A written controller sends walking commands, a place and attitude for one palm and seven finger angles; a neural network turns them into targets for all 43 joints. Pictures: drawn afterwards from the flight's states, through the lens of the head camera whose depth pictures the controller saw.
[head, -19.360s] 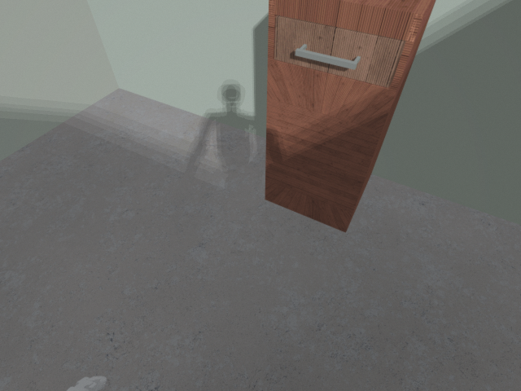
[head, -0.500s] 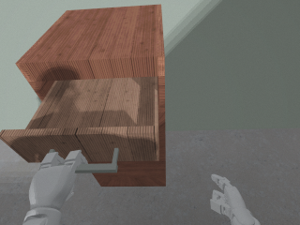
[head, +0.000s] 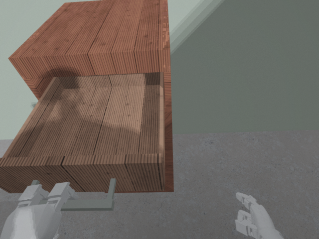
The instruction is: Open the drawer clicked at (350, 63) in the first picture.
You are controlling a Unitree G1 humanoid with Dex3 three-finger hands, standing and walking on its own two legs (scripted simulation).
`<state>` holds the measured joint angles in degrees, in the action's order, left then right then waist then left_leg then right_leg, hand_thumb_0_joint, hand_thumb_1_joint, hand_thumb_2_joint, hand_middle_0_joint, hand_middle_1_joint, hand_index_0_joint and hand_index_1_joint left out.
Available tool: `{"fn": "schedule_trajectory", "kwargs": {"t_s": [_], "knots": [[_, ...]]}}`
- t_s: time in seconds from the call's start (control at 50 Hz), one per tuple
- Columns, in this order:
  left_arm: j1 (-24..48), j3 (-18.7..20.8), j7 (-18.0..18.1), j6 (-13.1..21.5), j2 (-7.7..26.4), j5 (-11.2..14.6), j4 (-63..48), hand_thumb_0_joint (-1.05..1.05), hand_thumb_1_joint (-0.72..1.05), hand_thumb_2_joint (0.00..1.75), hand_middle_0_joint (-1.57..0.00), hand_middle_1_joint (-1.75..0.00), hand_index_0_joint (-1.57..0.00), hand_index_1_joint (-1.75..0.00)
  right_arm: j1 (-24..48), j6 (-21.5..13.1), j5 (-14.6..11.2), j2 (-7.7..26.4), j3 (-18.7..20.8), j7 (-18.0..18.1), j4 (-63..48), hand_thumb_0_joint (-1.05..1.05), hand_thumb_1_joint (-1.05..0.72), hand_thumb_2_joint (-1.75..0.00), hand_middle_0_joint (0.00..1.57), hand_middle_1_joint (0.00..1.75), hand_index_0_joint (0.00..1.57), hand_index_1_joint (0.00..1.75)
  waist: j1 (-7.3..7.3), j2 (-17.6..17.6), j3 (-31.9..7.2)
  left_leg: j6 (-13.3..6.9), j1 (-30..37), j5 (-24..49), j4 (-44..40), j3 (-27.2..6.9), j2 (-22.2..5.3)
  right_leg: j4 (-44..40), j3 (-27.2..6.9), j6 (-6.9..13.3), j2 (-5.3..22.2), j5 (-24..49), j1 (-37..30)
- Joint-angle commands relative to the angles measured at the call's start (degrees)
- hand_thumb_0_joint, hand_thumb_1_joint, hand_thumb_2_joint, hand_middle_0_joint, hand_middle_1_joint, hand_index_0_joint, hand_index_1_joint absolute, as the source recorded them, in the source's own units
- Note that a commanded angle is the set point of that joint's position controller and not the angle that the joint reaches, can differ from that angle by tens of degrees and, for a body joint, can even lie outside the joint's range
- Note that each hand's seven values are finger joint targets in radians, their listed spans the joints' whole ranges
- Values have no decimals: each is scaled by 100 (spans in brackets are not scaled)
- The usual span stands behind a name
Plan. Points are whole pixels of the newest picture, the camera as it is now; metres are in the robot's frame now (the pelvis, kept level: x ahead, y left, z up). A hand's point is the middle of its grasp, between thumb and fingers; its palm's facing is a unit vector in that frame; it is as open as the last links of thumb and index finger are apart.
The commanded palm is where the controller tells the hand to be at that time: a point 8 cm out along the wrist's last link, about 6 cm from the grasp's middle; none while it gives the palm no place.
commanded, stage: open the thumb to release the handle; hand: left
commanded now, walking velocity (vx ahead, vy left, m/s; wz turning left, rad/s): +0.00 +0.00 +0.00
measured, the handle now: (69, 195) +0.19 +0.22 +0.09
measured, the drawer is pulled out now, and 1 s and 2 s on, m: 0.29 0.29 0.29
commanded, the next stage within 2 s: lift the hand off the handle in 0.46 s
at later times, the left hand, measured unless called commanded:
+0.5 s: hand (50, 228) +0.13 +0.24 +0.06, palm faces +0.01 -0.10 -0.99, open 12.7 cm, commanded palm +0.10 +0.23 +0.12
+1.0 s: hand (52, 221) +0.14 +0.24 +0.07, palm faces +0.05 -0.11 -0.99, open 13.7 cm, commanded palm +0.11 +0.23 +0.13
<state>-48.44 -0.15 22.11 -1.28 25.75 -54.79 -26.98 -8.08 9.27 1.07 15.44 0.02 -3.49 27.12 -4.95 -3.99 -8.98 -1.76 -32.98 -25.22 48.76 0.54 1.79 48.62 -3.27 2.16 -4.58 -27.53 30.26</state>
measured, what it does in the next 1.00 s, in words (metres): stands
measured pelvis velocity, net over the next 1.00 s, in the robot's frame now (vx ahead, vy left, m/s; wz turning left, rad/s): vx -0.02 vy -0.01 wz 0.04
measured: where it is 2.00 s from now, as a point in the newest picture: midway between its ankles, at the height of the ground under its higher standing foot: outside the picture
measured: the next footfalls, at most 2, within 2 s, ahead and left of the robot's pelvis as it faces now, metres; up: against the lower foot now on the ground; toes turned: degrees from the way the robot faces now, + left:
none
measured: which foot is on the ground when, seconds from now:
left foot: down 0.00-1.00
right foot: down 0.00-1.00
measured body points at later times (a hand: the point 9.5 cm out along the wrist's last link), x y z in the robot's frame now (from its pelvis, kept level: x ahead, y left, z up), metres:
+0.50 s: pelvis -0.01 -0.01 +0.01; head +0.00 -0.04 +0.46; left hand +0.12 +0.24 +0.12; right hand +0.22 -0.21 -0.07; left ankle -0.01 +0.10 -0.70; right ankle -0.04 -0.10 -0.70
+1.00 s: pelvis -0.02 -0.01 +0.01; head -0.01 -0.04 +0.46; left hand +0.13 +0.24 +0.12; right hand +0.21 -0.19 -0.08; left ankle -0.01 +0.10 -0.70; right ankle -0.04 -0.10 -0.70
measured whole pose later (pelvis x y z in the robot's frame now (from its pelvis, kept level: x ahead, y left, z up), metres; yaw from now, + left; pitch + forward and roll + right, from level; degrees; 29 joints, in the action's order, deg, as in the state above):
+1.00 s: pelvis -0.02 -0.01 +0.01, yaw +2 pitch +6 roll +0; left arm -33.2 -2.0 15.6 -3.4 24.0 -55.2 -19.3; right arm -7.8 7.3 0.7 12.8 -1.6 0.3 30.5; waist -6.6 -4.1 -7.3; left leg -1.3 -29.3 -22.1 45.5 -1.8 2.5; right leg 45.2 -1.0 2.6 -3.8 -25.2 25.9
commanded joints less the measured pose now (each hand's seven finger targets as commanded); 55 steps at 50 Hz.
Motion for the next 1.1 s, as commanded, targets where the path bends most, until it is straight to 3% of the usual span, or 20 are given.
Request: {"fn": "schedule_trajectory", "kwargs": {"t_s": [0.0,0.04,0.1,0.14,0.16,0.2,0.24,0.28,0.34,0.4,0.46,0.52,0.54,0.62,0.72,0.76,0.84,0.92,0.96,1.08], "knots": [[777,962,315,-99,612,-55,-353,0,69,81,-38,-133,-38,-133,849,-404,-14,397,265,234,-860,0,-90,-90,20,30,20,30,16,327,-328,-31,1020,1265,-433,-227,-48,-891,118,14,245,1227,420],[1041,825,143,-174,600,145,-448,0,55,75,-38,-131,-38,-131,879,-467,-40,420,243,293,-812,0,-90,-90,20,30,20,30,33,350,-648,-54,1185,1412,-479,-230,-21,-938,44,-5,279,1434,216],[1128,743,-76,-306,715,78,-212,0,34,66,-36,-129,-36,-129,952,-449,-80,380,165,402,-723,0,-90,-90,20,30,20,30,-6,497,-332,-71,947,1320,-654,-171,-32,-1096,68,-65,316,1588,-92],[1187,816,-178,-340,882,-3,-246,0,20,60,-35,-127,-35,-127,1002,-470,-69,377,81,418,-719,0,-90,-90,20,30,20,30,-111,456,-459,-52,1057,1495,-709,-128,-28,-1140,-32,-55,348,1758,-255],[978,620,-255,-342,687,28,-181,0,13,57,-35,-127,-35,-127,1006,-491,-90,350,82,427,-741,0,-90,-90,20,30,20,30,-84,457,-210,-67,985,1490,-738,-124,-35,-1188,5,-72,359,1849,-302],[1055,633,-364,-315,742,49,-185,0,-1,51,-33,-125,-33,-125,1004,-501,-94,362,62,442,-712,0,-90,-90,20,30,20,30,-83,440,-114,-70,1033,1495,-811,-110,-46,-1276,0,-91,360,1873,-353],[1199,763,-416,-243,880,39,-250,0,-15,45,-32,-124,-32,-124,1023,-523,-62,386,33,454,-717,0,-90,-90,20,30,20,30,-105,449,-108,-64,1107,1499,-822,-103,-30,-1363,-66,-91,376,1842,-351],[1068,633,-450,-128,714,47,-272,0,-29,39,-32,-122,-32,-122,991,-556,-45,374,42,435,-738,0,-90,-90,20,30,20,30,-122,327,-30,-63,1189,1553,-848,-102,-37,-1386,9,-79,376,1814,-311],[965,685,-437,-16,705,70,-318,0,-50,30,-30,-120,-30,-120,945,-573,-25,384,60,409,-771,0,-90,-90,20,30,20,30,-125,458,-142,-61,1209,1537,-808,-93,-19,-1400,21,-91,388,1771,-292],[1065,812,-373,96,787,39,-243,0,-50,30,-30,-120,-30,-120,923,-564,-18,393,96,424,-749,0,-90,-90,20,30,20,30,-98,384,-21,-61,1179,1436,-783,-95,3,-1425,29,-86,375,1688,-172],[1219,725,-306,154,677,6,-286,0,-50,30,-30,-120,-30,-120,902,-586,-1,380,139,405,-742,0,-90,-90,20,30,20,30,-73,286,-140,-54,1264,1403,-729,-120,21,-1367,56,-52,349,1522,-48],[1273,956,-245,136,870,13,-263,0,-50,30,-30,-120,-30,-120,917,-580,-4,418,156,415,-720,0,-90,-90,20,30,20,30,-89,325,-321,-43,1225,1493,-694,-142,24,-1319,-13,-34,322,1750,-140],[1209,573,-278,116,476,-29,127,0,-50,30,-30,-120,-30,-120,892,-575,26,340,139,395,-653,0,-90,-90,20,30,20,30,-16,508,-106,-59,1105,1433,-651,-138,61,-1241,128,-64,335,1744,-18],[1514,727,-216,83,699,-103,-53,0,-50,30,-30,-120,-30,-120,909,-537,6,392,180,388,-631,0,-90,-90,20,30,20,30,-42,281,-452,-34,1152,1612,-644,-173,24,-1108,74,-18,280,1960,-107],[1552,684,-261,-17,690,-82,33,0,-50,30,-30,-120,-30,-120,967,-517,-34,361,153,411,-619,0,-90,-90,20,30,20,30,-59,432,-411,-38,1053,1590,-687,-194,5,-1093,118,-25,268,1977,-214],[1719,413,-308,-51,486,-97,-9,0,-50,30,-30,-120,-30,-120,927,-507,-37,323,156,388,-593,0,-90,-90,20,30,20,30,9,348,-292,-42,1106,1509,-719,-204,-8,-1106,206,-38,274,1722,-67],[1684,359,-350,-109,486,-114,-56,0,-50,30,-30,-120,-30,-120,931,-529,-30,304,107,384,-650,0,-90,-90,20,30,20,30,-53,444,-376,-43,1120,1514,-762,-212,-21,-1118,224,-25,282,1651,-155],[1866,660,-352,-170,888,-31,-579,0,-50,30,-30,-120,-30,-120,999,-531,-50,360,74,448,-745,0,-90,-90,20,30,20,30,-103,271,-542,-38,1257,1539,-827,-195,-46,-1265,90,-22,320,1690,-337],[1939,508,-390,-188,748,-27,-696,0,-50,30,-30,-120,-30,-120,997,-530,-55,322,62,444,-712,0,-90,-90,20,30,20,30,-68,89,-406,-39,1353,1605,-842,-178,-44,-1305,141,-24,334,1669,-269],[2126,481,-556,-308,769,76,-984,0,-50,30,-30,-120,-30,-120,1025,-519,-97,350,59,426,-752,0,-90,-90,20,30,20,30,-58,162,-169,-38,1489,1482,-1069,-203,-107,-1499,234,-47,328,1296,-272]]}}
